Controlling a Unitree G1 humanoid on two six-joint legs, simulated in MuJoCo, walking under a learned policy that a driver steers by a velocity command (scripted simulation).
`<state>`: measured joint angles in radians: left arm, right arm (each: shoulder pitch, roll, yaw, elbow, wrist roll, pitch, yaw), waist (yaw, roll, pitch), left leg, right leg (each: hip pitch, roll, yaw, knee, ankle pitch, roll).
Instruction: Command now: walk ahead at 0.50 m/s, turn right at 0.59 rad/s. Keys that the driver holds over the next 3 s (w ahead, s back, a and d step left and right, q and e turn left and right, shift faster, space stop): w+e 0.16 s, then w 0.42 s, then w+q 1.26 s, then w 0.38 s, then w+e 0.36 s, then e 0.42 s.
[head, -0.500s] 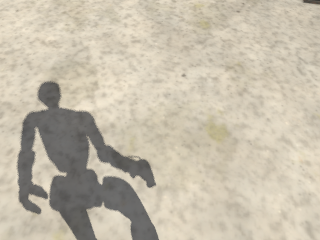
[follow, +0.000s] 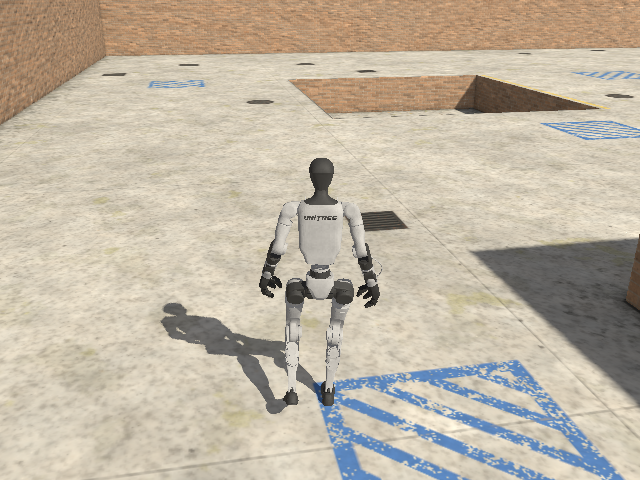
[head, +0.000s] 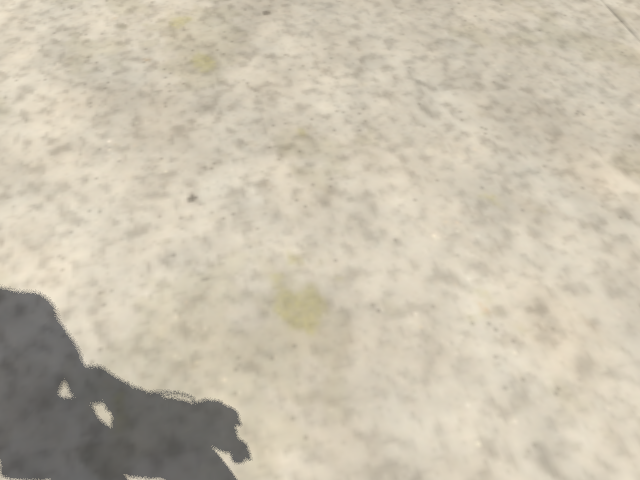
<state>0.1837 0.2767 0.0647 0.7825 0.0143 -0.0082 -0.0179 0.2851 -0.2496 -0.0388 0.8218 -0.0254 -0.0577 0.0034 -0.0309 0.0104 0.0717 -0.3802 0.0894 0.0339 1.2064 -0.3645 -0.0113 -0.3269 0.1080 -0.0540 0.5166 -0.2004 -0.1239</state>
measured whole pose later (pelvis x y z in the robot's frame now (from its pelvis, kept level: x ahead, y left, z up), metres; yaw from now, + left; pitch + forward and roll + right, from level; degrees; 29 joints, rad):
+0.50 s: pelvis +0.29 +0.03 +0.00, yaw -11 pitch +0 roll +0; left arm 0.39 0.28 0.05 0.88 0.02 -0.05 0.00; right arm 0.14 -0.26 -0.03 0.75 -0.03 -0.06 0.01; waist 0.05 -0.02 0.05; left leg -0.38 -0.04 0.06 0.55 -0.18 0.07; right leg -0.20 0.11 0.10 1.06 -0.41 -0.09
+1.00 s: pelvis +0.54 -0.04 +0.00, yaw -1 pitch +1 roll +1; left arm 0.07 0.23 0.01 0.75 0.04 -0.07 0.00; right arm 0.41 -0.26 -0.06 0.91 0.00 -0.04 0.01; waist -0.07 0.01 0.04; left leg -0.24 -0.06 -0.06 0.94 -0.44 0.08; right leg -0.39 0.00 -0.05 0.54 -0.17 -0.05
